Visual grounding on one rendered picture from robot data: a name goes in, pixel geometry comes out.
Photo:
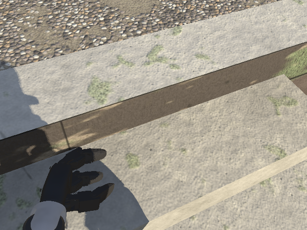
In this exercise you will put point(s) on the robot left hand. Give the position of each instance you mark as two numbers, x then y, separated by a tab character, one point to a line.
62	182

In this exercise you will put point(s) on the robot left forearm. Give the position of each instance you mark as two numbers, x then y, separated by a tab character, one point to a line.
46	215

